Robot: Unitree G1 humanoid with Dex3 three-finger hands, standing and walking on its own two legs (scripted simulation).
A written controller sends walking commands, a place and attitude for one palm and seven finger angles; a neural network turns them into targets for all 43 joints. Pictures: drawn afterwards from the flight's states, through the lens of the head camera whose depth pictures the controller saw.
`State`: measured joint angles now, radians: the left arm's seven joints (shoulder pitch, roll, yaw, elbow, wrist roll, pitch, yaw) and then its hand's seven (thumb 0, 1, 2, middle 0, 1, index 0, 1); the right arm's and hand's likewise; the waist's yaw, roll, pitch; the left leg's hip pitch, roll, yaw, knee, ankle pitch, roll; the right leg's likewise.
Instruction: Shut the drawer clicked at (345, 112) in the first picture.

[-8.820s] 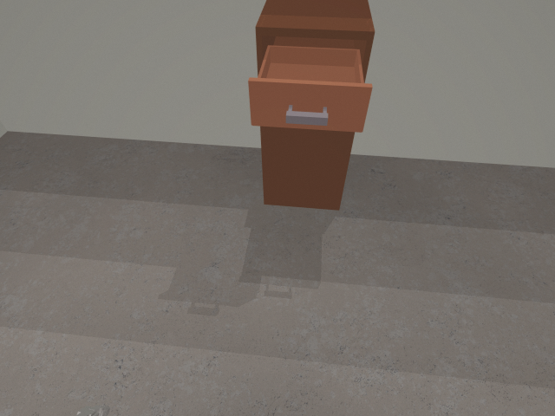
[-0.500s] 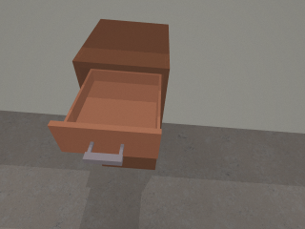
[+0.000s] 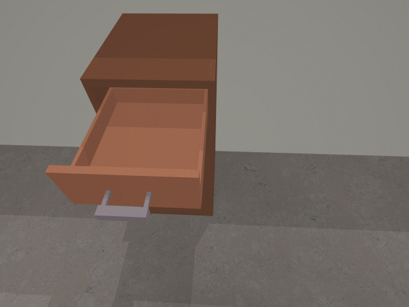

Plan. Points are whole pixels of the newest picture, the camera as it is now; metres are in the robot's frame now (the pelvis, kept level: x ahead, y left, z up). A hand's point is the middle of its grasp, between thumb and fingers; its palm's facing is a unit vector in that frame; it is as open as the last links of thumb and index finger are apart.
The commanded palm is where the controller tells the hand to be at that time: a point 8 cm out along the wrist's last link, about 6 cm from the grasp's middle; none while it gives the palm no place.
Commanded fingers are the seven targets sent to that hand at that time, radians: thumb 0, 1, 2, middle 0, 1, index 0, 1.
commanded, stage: come to a stop and stand still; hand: left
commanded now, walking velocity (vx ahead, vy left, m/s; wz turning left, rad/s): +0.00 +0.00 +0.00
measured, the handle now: (125, 204) +0.32 +0.20 -0.02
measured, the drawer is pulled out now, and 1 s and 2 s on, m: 0.30 0.30 0.29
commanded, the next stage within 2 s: look again from close up in 0.36 s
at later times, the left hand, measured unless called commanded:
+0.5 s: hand out of the picture -0.01 +0.17 -0.17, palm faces -0.02 -0.98 -0.22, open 7.4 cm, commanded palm none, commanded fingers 0.00 0.90 0.90 -0.20 -0.30 -0.20 -0.30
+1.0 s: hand out of the picture +0.06 +0.21 -0.17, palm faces -0.02 -0.97 -0.24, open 7.4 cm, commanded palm none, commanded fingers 0.00 0.90 0.90 -0.20 -0.30 -0.20 -0.30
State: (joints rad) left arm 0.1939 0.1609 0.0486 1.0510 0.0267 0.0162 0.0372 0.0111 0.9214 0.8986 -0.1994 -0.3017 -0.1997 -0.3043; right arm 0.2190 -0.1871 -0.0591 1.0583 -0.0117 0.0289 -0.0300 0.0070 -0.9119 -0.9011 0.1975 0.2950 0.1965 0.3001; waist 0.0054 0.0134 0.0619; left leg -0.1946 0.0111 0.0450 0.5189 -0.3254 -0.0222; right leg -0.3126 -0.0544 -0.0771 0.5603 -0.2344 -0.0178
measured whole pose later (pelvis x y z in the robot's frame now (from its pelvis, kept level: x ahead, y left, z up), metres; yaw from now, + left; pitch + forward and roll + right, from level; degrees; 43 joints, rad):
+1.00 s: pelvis +0.02 +0.03 +0.00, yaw -2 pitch -2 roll +0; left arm 0.26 0.17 0.00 1.04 0.01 0.00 0.04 0.01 0.91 0.90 -0.20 -0.30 -0.20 -0.30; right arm 0.25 -0.17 0.00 1.08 -0.02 -0.01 -0.03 0.01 -0.92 -0.90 0.20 0.30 0.20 0.30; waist -0.01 0.01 0.04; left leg -0.12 0.00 0.08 0.49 -0.33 0.02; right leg -0.25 -0.06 -0.03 0.52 -0.23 0.03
